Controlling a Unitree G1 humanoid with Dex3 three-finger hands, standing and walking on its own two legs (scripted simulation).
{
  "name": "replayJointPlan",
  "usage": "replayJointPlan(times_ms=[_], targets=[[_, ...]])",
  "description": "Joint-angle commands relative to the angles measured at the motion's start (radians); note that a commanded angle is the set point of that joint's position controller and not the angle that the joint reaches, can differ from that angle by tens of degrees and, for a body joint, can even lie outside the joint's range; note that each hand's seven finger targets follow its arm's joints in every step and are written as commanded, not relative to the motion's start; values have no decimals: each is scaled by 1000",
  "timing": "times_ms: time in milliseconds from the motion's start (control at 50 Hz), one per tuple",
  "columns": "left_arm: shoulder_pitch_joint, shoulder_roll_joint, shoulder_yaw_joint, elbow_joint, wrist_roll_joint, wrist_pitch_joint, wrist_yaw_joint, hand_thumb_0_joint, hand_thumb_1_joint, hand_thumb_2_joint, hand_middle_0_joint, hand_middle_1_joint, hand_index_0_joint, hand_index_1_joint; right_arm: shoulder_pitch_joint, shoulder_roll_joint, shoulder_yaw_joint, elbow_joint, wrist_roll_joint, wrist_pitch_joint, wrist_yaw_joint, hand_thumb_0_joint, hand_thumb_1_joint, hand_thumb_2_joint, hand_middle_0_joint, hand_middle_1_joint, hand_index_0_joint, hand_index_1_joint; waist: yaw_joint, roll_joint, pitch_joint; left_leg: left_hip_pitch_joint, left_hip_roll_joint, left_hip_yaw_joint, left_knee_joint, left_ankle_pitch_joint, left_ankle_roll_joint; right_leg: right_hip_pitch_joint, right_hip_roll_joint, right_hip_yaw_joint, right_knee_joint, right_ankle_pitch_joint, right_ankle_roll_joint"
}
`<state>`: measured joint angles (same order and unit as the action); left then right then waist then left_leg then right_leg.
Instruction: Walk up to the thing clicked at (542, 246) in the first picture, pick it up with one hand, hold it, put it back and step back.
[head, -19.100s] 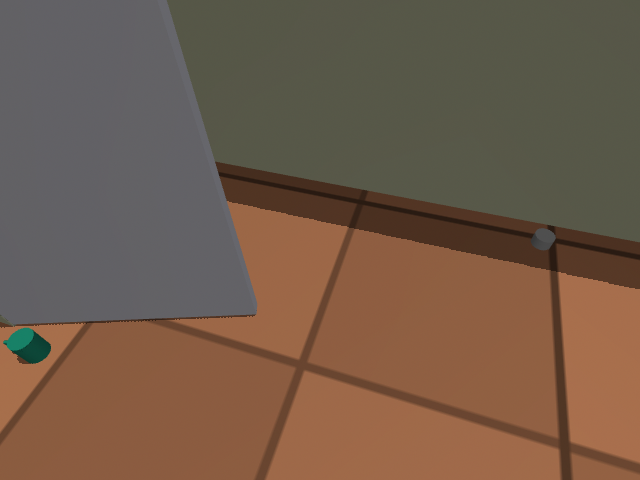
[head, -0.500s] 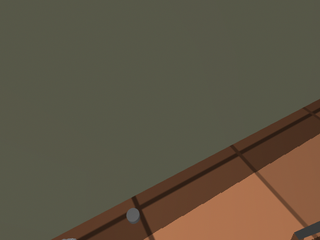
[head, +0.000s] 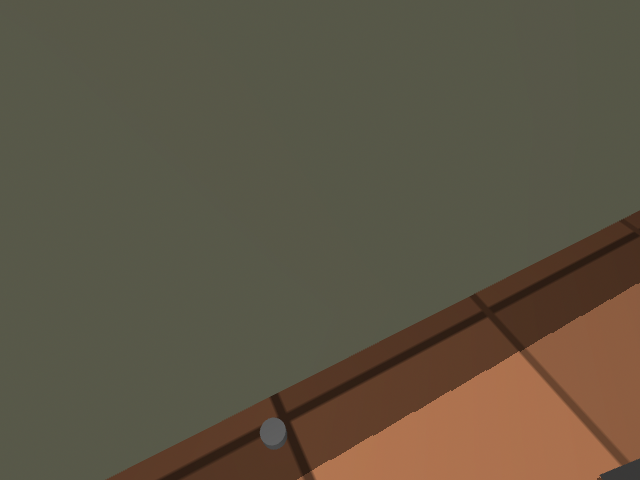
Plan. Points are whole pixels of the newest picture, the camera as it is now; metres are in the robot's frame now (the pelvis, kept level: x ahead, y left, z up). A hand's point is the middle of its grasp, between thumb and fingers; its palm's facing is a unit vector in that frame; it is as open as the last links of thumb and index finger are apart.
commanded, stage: stand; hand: left
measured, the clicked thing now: (273, 433) +0.37 +0.21 -0.76
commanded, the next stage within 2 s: none
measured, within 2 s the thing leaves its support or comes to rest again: neither
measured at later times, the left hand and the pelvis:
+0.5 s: hand out of the picture +0.08 +0.25 -0.16, palm faces -0.03 -0.94 -0.34, open 7.4 cm; pelvis +0.00 +0.00 +0.00, yaw +0 degrees
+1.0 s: hand out of the picture +0.07 +0.25 -0.16, palm faces -0.03 -0.94 -0.34, open 7.4 cm; pelvis +0.00 +0.00 +0.00, yaw +0 degrees
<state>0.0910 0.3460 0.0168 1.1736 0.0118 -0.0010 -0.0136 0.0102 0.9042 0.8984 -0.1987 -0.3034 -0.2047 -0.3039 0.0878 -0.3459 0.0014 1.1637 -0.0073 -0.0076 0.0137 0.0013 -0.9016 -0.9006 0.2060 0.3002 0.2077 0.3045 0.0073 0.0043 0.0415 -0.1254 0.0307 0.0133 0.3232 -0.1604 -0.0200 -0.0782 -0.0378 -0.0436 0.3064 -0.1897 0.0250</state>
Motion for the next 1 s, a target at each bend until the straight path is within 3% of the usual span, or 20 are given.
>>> replayJointPlan(times_ms=[0,240,480,720,980], targets=[[-34,216,34,-63,-1,-31,20,0,900,900,-200,-300,-200,-300,-52,-213,-36,-67,-4,-25,-22,0,-900,-900,200,300,200,300,-5,3,-68,26,112,-85,-33,204,36,-4,-112,90,-43,180,-30],[-35,220,29,-83,-1,-30,19,0,900,900,-200,-300,-200,-300,-47,-214,-35,-80,-1,-22,-18,0,-900,-900,200,300,200,300,-11,2,-59,15,107,-86,-53,121,30,-11,-108,87,-59,104,-32],[-19,219,26,-94,-1,-30,18,0,900,900,-200,-300,-200,-300,-48,-222,-35,-84,-2,-26,-18,0,-900,-900,200,300,200,300,-4,8,-84,34,114,-88,-43,173,32,-2,-109,86,-44,144,-34],[-3,217,24,-90,0,-29,19,0,900,900,-200,-300,-200,-300,-39,-220,-35,-83,-1,-20,-17,0,-900,-900,200,300,200,300,-4,-7,-50,21,105,-87,-49,95,34,-26,-106,83,-63,83,-32],[-8,217,24,-96,-3,-28,18,0,900,900,-200,-300,-200,-301,-22,-219,-33,-83,-1,-22,-19,0,-900,-900,200,300,200,300,-7,-1,-56,18,105,-88,-46,132,33,-12,-111,89,-54,104,-37]])
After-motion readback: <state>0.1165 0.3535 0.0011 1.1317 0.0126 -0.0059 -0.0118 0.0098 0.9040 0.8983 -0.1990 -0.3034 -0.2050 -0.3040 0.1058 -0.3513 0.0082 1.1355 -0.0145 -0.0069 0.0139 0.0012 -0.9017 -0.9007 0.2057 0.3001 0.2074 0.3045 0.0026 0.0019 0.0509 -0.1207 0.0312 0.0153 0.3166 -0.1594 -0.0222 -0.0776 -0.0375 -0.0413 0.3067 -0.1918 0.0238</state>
